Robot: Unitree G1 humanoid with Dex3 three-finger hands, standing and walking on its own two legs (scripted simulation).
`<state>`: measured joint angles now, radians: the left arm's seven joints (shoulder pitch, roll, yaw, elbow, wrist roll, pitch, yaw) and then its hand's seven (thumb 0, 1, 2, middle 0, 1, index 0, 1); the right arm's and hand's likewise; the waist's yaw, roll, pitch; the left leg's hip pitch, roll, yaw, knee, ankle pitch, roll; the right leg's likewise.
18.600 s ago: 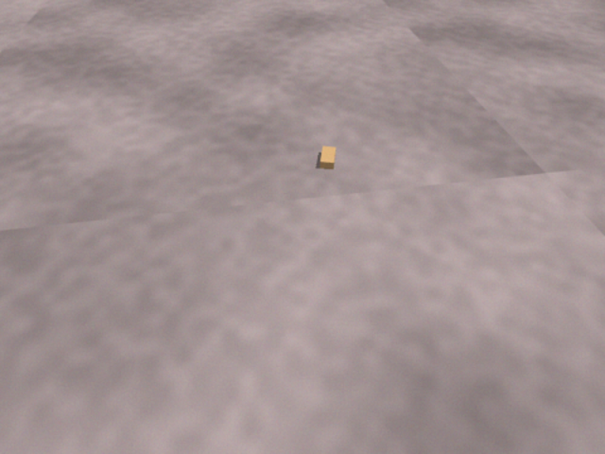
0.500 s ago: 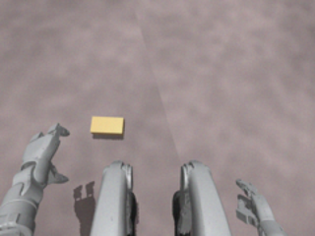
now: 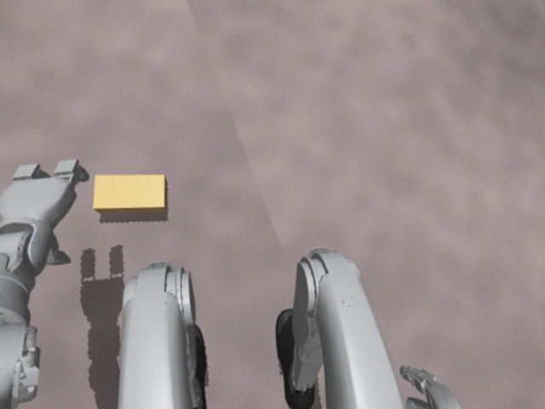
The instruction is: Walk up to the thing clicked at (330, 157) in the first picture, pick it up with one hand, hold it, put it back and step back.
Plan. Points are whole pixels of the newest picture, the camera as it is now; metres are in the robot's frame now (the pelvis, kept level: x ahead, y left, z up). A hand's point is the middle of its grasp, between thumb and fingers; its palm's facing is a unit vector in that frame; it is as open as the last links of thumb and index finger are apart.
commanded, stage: rise first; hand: left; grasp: from above
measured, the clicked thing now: (132, 194) +0.51 +0.25 -0.36
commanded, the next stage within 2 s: none
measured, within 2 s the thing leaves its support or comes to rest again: neither
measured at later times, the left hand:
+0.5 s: hand (76, 213) +0.43 +0.30 -0.21, palm faces -0.47 -0.03 -0.88, open 14.1 cm
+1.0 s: hand (85, 209) +0.44 +0.29 -0.24, palm faces -0.48 -0.03 -0.88, open 14.1 cm
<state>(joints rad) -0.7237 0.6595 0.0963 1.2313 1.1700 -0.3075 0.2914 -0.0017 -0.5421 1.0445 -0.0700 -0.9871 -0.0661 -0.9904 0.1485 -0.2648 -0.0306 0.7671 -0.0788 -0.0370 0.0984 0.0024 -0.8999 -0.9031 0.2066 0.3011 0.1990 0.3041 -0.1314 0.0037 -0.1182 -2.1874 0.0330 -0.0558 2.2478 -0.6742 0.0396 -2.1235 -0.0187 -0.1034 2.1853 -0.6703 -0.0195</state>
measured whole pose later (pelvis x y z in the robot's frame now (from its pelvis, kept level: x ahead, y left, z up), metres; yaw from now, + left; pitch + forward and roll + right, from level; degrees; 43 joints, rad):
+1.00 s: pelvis +0.01 +0.00 -0.05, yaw -2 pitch +35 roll -8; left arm -0.87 0.73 0.10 1.40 1.30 -0.28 0.43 0.00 -0.52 1.00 -0.07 -1.02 -0.09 -1.01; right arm 0.11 -0.26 0.03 0.76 -0.15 -0.06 0.13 0.00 -0.91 -0.90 0.21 0.30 0.20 0.30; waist -0.19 -0.03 -0.05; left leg -2.33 0.04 -0.08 2.42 -0.72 0.04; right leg -2.25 -0.01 -0.13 2.34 -0.70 -0.02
